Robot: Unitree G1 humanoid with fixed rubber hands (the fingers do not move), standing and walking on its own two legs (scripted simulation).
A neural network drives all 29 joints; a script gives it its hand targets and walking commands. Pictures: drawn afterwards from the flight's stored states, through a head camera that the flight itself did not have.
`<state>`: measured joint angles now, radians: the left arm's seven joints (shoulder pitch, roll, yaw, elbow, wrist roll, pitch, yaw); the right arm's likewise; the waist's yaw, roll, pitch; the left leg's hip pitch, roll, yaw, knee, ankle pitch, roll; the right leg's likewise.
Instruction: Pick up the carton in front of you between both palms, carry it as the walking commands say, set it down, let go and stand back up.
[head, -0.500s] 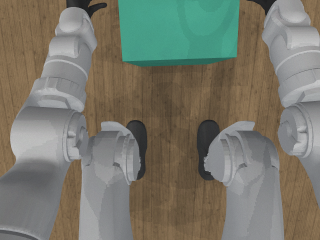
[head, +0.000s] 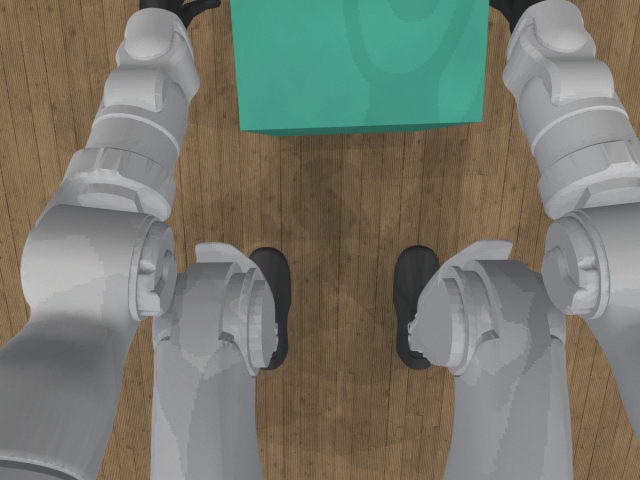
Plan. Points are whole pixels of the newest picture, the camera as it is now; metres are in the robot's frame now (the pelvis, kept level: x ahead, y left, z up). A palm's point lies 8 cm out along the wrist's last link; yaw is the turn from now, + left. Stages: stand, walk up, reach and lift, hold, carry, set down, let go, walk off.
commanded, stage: reach and lift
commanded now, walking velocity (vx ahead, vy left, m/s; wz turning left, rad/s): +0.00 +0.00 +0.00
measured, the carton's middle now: (350, 39) +0.53 -0.01 -0.25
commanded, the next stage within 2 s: none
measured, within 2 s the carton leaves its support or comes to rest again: leaves its support in 0.46 s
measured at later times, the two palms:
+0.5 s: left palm (184, 0) +0.54 +0.15 -0.16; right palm out of the picture +0.54 -0.15 -0.16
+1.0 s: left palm out of the picture +0.49 +0.15 +0.05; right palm out of the picture +0.49 -0.15 +0.05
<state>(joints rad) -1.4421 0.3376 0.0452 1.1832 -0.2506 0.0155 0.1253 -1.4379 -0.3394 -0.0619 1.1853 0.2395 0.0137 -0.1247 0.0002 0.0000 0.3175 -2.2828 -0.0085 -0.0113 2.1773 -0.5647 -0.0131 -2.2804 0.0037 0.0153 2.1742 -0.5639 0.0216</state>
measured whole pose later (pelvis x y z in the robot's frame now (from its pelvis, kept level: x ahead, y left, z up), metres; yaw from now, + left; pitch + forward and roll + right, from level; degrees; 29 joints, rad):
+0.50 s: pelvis -0.01 +0.00 -0.01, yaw +0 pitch +36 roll +0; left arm -1.45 0.28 0.10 1.04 -0.19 0.19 0.18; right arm -1.44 -0.29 -0.09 1.03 0.18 0.20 -0.16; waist 0.00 0.00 0.33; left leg -2.29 -0.01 -0.02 2.21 -0.54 -0.02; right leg -2.30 0.02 0.02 2.21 -0.53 0.02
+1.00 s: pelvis -0.01 +0.00 +0.10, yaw +0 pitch +43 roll +0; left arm -1.09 0.01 0.50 0.73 0.22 0.37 0.06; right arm -1.09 -0.01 -0.49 0.72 -0.23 0.38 -0.04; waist 0.00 0.00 -0.14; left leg -2.06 -0.05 -0.03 1.80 -0.48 -0.03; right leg -2.07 0.05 0.04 1.80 -0.48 0.03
